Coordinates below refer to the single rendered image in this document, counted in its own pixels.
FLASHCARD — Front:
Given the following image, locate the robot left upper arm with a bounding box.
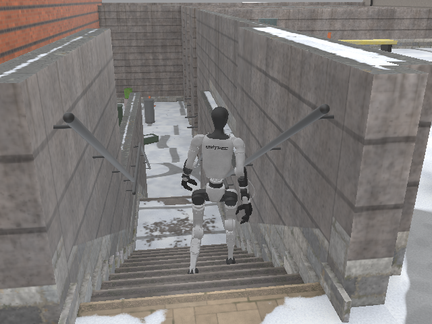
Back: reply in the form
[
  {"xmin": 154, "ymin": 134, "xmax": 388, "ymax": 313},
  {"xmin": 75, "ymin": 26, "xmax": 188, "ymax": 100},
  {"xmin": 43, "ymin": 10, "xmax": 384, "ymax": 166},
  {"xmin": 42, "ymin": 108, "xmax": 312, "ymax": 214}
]
[{"xmin": 185, "ymin": 134, "xmax": 205, "ymax": 169}]

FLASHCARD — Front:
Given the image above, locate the robot right upper arm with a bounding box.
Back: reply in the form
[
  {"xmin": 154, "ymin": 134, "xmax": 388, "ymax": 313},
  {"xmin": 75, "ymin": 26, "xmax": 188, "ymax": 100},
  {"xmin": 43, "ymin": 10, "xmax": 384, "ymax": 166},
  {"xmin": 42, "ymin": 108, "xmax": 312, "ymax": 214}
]
[{"xmin": 232, "ymin": 137, "xmax": 245, "ymax": 177}]

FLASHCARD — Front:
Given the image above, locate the left robot hand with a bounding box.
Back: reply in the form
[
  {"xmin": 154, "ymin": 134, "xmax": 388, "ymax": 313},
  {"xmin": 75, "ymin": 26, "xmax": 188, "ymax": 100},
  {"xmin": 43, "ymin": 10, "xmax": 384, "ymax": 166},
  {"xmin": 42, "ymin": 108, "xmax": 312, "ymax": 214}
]
[{"xmin": 181, "ymin": 178, "xmax": 197, "ymax": 191}]

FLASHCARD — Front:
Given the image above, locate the robot right shin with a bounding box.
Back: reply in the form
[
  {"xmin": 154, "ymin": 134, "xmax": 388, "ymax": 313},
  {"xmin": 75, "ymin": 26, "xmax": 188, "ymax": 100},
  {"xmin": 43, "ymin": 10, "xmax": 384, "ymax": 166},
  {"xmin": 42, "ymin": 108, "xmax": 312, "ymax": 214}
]
[{"xmin": 226, "ymin": 219, "xmax": 236, "ymax": 260}]

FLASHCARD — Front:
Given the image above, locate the left robot forearm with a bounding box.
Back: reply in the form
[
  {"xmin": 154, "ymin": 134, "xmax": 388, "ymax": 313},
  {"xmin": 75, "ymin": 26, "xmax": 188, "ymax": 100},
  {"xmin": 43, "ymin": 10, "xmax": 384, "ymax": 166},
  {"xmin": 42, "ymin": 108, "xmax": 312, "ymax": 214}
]
[{"xmin": 182, "ymin": 160, "xmax": 192, "ymax": 181}]

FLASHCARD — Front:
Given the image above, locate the humanoid robot head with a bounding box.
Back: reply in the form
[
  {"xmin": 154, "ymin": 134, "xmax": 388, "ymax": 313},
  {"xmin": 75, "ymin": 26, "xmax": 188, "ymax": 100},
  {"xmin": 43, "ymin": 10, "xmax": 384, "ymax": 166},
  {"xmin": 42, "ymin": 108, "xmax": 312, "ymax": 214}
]
[{"xmin": 207, "ymin": 107, "xmax": 230, "ymax": 140}]

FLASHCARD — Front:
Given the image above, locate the right robot hand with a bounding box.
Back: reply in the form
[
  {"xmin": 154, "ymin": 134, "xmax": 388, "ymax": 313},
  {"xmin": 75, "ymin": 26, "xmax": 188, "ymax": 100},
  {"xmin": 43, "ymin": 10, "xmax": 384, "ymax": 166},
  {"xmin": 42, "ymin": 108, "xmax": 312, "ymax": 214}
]
[{"xmin": 236, "ymin": 203, "xmax": 252, "ymax": 224}]

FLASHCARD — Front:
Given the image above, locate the right robot forearm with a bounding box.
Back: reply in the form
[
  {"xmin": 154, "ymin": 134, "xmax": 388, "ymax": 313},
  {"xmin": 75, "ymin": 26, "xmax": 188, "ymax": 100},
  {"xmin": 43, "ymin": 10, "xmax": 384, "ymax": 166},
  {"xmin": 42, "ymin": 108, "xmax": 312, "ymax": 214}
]
[{"xmin": 238, "ymin": 167, "xmax": 251, "ymax": 204}]

